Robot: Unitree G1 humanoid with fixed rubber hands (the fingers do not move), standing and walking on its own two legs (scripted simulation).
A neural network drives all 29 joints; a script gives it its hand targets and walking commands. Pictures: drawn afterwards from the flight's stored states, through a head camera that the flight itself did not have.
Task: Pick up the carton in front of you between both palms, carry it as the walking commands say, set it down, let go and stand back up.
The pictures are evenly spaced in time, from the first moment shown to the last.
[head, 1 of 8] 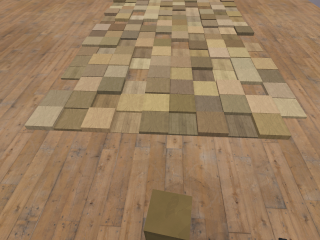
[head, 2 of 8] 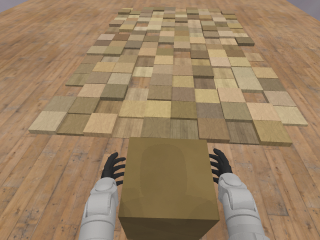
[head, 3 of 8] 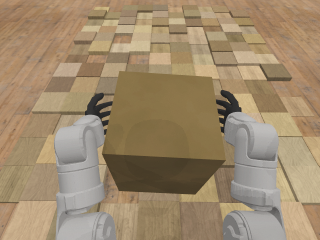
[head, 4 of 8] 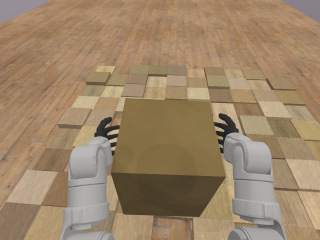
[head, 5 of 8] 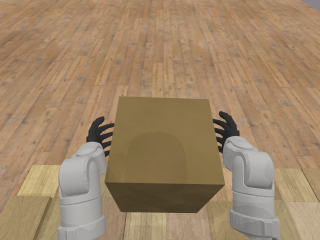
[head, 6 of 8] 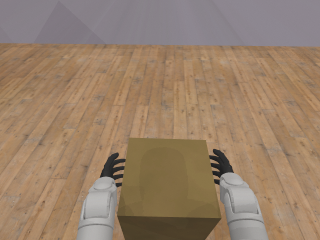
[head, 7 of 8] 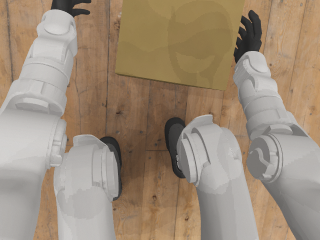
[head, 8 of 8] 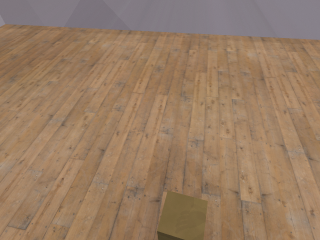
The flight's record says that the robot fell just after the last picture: no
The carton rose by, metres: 0.77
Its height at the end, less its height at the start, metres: +0.00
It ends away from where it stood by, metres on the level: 6.32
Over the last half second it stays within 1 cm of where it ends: yes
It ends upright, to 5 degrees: yes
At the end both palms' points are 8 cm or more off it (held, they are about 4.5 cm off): yes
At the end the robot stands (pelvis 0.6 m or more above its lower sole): yes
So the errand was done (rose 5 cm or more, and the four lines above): yes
